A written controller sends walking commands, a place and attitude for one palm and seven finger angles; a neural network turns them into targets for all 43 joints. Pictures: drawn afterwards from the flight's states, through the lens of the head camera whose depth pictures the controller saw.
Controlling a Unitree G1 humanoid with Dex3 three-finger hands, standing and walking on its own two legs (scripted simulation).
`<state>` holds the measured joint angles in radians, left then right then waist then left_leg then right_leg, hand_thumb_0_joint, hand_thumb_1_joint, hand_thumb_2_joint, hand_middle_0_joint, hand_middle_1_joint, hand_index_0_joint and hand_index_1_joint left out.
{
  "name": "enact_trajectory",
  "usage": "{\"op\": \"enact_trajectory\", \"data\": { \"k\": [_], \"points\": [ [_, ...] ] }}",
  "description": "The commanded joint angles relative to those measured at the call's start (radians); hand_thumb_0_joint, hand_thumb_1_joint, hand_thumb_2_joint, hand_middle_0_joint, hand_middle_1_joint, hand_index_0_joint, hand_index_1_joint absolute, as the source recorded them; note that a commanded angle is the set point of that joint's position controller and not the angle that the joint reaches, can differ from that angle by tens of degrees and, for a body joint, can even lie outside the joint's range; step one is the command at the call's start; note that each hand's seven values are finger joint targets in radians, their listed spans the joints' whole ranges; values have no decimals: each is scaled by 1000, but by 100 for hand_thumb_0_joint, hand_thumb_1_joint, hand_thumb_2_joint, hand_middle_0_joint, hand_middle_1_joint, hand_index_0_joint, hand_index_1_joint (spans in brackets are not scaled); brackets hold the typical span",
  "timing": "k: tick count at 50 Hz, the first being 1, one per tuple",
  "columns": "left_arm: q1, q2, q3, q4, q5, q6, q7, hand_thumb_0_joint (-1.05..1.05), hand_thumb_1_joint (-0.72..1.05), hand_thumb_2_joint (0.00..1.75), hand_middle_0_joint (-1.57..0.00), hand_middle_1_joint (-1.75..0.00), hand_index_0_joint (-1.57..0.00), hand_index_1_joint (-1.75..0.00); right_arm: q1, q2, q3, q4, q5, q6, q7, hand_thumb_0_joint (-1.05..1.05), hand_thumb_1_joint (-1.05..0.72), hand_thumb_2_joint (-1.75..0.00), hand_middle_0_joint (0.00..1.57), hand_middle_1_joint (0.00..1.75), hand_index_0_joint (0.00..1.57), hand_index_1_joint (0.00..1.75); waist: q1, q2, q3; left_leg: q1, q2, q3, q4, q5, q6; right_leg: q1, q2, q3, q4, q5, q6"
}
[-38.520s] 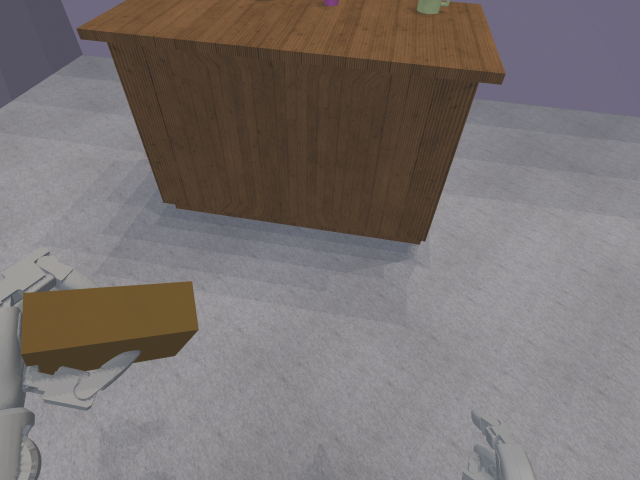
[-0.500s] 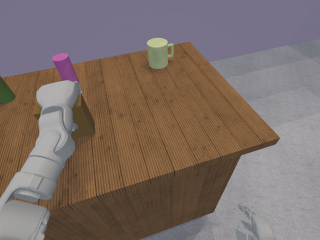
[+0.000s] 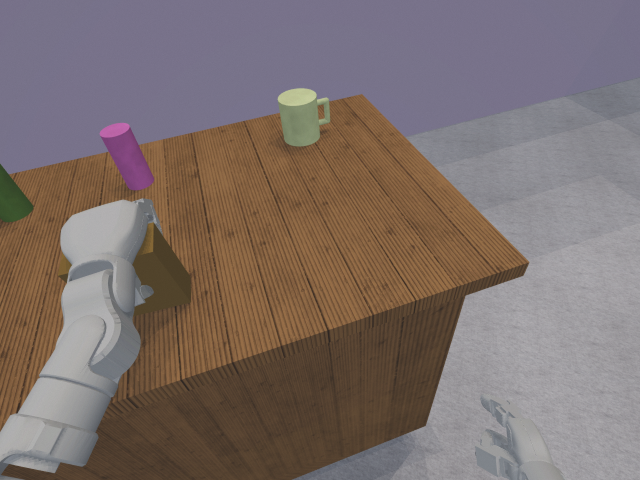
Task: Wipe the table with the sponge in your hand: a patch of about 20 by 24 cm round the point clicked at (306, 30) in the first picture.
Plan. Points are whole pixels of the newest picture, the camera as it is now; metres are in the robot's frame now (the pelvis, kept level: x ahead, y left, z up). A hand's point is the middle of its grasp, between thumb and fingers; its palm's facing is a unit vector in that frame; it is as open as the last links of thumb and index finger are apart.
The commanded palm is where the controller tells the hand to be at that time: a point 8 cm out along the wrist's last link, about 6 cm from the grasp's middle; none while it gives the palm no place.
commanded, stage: wipe back along the third lane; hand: left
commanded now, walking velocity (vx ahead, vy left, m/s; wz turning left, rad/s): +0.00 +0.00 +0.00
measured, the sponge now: (140, 284) +0.33 +0.28 +0.09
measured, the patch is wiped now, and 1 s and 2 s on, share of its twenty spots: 1.00 1.00 1.00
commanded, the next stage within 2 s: slide back across to the middle lane in 0.28 s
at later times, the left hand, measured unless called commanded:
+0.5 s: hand (129, 286) +0.29 +0.26 +0.14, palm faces +0.11 -0.07 -0.99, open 9.0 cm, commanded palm +0.25 +0.26 +0.16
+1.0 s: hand (72, 307) +0.25 +0.31 +0.14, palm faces +0.02 -0.05 -1.00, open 9.0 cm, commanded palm +0.22 +0.31 +0.19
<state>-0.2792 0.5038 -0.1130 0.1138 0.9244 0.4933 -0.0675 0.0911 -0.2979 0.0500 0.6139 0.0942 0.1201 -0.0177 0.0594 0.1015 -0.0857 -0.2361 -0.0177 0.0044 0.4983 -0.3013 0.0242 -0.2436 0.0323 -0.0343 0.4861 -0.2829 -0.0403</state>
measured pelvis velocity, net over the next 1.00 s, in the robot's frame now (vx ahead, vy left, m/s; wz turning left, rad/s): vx -0.02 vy -0.02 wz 0.01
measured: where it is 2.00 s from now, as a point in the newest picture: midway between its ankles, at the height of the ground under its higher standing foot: outside the picture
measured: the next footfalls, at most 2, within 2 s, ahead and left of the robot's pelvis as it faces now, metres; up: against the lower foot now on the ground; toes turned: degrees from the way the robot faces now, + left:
none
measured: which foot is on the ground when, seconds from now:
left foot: down 0.00-1.00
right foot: down 0.00-1.00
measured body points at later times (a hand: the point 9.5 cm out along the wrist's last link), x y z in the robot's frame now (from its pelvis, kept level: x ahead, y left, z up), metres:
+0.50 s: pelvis -0.01 -0.01 +0.00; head -0.03 -0.06 +0.45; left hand +0.28 +0.26 +0.19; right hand +0.22 -0.22 -0.09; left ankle -0.03 +0.11 -0.74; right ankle -0.02 -0.09 -0.74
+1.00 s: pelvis -0.02 -0.02 +0.00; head -0.03 -0.06 +0.45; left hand +0.25 +0.31 +0.20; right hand +0.20 -0.24 -0.09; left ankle -0.03 +0.10 -0.74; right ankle -0.02 -0.09 -0.74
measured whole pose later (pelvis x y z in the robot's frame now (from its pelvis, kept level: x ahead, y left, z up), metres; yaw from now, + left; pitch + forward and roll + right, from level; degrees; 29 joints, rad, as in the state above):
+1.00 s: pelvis -0.02 -0.02 +0.00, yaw +0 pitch -1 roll +0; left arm -0.09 0.63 0.04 0.00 0.84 0.38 -0.16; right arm 0.09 -0.30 0.05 0.64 0.07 0.08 -0.07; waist 0.09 0.10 -0.04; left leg -0.21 0.00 -0.01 0.51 -0.29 0.00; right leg -0.22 0.05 -0.05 0.50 -0.28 -0.07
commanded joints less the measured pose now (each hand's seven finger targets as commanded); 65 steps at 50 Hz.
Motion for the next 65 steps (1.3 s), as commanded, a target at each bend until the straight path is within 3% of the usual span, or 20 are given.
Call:
{"op": "enact_trajectory", "data": {
  "k": [1, 3, 4, 7, 9, 18, 25, 27, 29, 32, 34, 37, 39, 42, 44, 49, 53, 54, 60, 65],
  "points": [
    [-67, 65, -6, -18, -35, 21, -52, 0, 10, 130, -120, -160, -120, -160, -180, -94, -29, -162, 5, -57, -16, 0, -90, -90, 20, 30, 20, 30, 8, -155, -88, -4, -7, -7, -47, 257, 21, 93, -8, 15, -59, 285, -5],
    [-36, 56, -7, -32, -39, 19, -51, 0, 10, 130, -120, -160, -120, -160, -188, -92, -30, -163, 5, -58, -13, 0, -90, -90, 20, 30, 20, 30, 15, -148, -83, 0, -5, -9, -48, 255, 20, 93, -8, 12, -61, 278, -5],
    [-22, 83, 23, -52, -42, 19, -50, 0, 10, 130, -120, -160, -120, -160, -204, -89, -30, -170, 6, -60, -13, 0, -90, -90, 20, 30, 20, 30, 26, -140, -89, 3, -5, -14, -52, 253, 22, 100, -9, 23, -64, 272, -9],
    [3, 47, -7, -59, -44, 21, -47, 0, 10, 130, -120, -160, -120, -160, -201, -89, -29, -169, 4, -63, -14, 0, -90, -90, 20, 30, 20, 30, 20, -169, -89, 0, -8, -7, -46, 247, 21, 105, -9, 22, -62, 277, -3],
    [8, 70, 15, -74, -43, 24, -45, 0, 10, 130, -120, -160, -120, -160, -216, -91, -28, -167, 3, -64, -16, 0, -90, -90, 20, 30, 20, 30, 25, -159, -77, 3, -5, -11, -50, 238, 20, 94, -7, 32, -66, 263, -5],
    [117, 22, -13, -145, -53, 37, -36, 0, 10, 130, -120, -160, -120, -160, -234, -81, -28, -171, 4, -73, -10, 0, -90, -90, 20, 30, 20, 30, 31, -178, -73, 3, -6, -7, -42, 236, 20, 99, -8, 34, -58, 265, 1],
    [12, 153, 74, -152, -33, 55, -33, 0, 10, 130, -120, -160, -120, -160, -240, -85, -23, -160, -5, -70, -28, 0, -90, -90, 20, 30, 20, 30, 41, -169, -81, -2, -14, -5, -44, 235, 21, 111, -11, 47, -51, 249, 1],
    [52, 176, 102, -160, -38, 43, -37, 0, 10, 130, -120, -160, -120, -160, -238, -82, -24, -158, -7, -72, -28, 0, -90, -90, 20, 30, 20, 30, 52, -153, -99, 5, -18, -5, -36, 265, 20, 136, -11, 54, -43, 294, 0],
    [74, 242, 161, -179, -33, 30, -40, 0, 10, 130, -120, -160, -120, -160, -249, -85, -20, -158, -10, -74, -28, 0, -90, -90, 20, 30, 20, 30, 68, -113, -115, 9, -20, -14, -36, 281, 18, 149, -10, 70, -38, 306, -8],
    [95, 248, 173, -176, -40, 9, -44, 0, 10, 130, -120, -160, -120, -160, -229, -83, -20, -154, -13, -74, -28, 0, -90, -90, 20, 30, 20, 30, 61, -143, -104, -3, -20, -8, -27, 294, 18, 156, -12, 66, -33, 335, -1],
    [74, 311, 223, -208, -33, -1, -47, 0, 10, 130, -120, -160, -120, -160, -244, -91, -20, -156, -16, -72, -29, 0, -90, -90, 20, 30, 20, 30, 69, -110, -110, 3, -22, -16, -29, 294, 18, 153, -10, 89, -38, 321, -10],
    [74, 290, 209, -218, -42, -8, -50, 0, 10, 130, -120, -160, -120, -160, -224, -87, -26, -157, -17, -74, -32, 0, -90, -90, 20, 30, 20, 30, 64, -111, -110, 10, -22, -12, -24, 303, 22, 150, -13, 71, -41, 328, -6],
    [76, 337, 254, -245, -54, -19, -54, 0, 10, 130, -120, -160, -120, -160, -234, -91, -27, -161, -18, -77, -33, 0, -90, -90, 20, 30, 20, 30, 70, -98, -115, 16, -24, -20, -23, 310, 24, 156, -13, 87, -43, 342, -11],
    [66, 363, 267, -212, -58, -42, -65, 0, 10, 130, -120, -160, -120, -160, -207, -95, -31, -149, -20, -80, -45, 0, -90, -90, 20, 30, 20, 30, 57, -126, -104, 16, -26, -11, -15, 293, 29, 149, -18, 81, -54, 333, -1],
    [29, 366, 265, -221, -55, -64, -75, 0, 10, 130, -120, -160, -120, -160, -213, -95, -30, -155, -17, -90, -50, 0, -90, -90, 20, 30, 20, 30, 50, -96, -97, 28, -27, -21, -21, 279, 30, 127, -14, 90, -69, 297, -10],
    [-4, 384, 275, -179, -60, -136, -90, 0, 10, 130, -120, -160, -120, -160, -182, -98, -35, -145, -16, -111, -68, 0, -90, -90, 20, 30, 20, 30, 31, -103, -88, 40, -26, -22, -21, 245, 35, 105, -15, 82, -93, 247, -6],
    [16, 396, 292, -127, -48, -182, -88, 0, 10, 130, -120, -160, -120, -160, -150, -104, -42, -131, -23, -112, -75, 0, -90, -90, 20, 30, 20, 30, 38, -100, -88, 37, -28, -20, -24, 237, 35, 107, -20, 56, -96, 228, -4],
    [-1, 397, 294, -148, -53, -195, -87, 0, 10, 130, -120, -160, -120, -160, -171, -99, -38, -142, -21, -121, -74, 0, -90, -90, 20, 30, 20, 30, 40, -70, -88, 43, -26, -27, -31, 232, 34, 101, -17, 70, -102, 215, -12],
    [-49, 413, 306, -24, -31, -228, -63, 0, 10, 130, -120, -160, -120, -160, -122, -112, -47, -115, -27, -123, -81, 0, -90, -90, 20, 30, 20, 30, 34, -105, -77, 22, -26, -24, -38, 216, 31, 91, -15, 47, -108, 185, -13],
    [-104, 387, 278, 42, -22, -247, -54, 0, 10, 130, -120, -160, -120, -160, -106, -117, -54, -106, -23, -116, -80, 0, -90, -90, 20, 30, 20, 30, 21, -119, -75, 9, -27, -21, -48, 192, 31, 76, -13, 40, -116, 161, -12]
  ]
}}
